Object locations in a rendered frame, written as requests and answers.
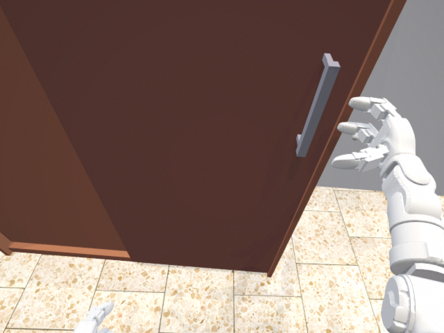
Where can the right robot forearm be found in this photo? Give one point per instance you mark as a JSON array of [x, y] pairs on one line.
[[415, 218]]

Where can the wardrobe door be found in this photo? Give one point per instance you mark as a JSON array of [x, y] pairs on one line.
[[46, 196], [185, 113]]

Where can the handle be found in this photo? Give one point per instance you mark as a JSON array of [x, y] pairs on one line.
[[325, 86]]

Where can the robot left hand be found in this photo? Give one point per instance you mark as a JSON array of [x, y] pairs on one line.
[[94, 318]]

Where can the robot right hand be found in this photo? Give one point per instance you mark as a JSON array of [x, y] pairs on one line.
[[395, 136]]

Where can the right robot upper arm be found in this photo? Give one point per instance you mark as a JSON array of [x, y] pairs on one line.
[[413, 305]]

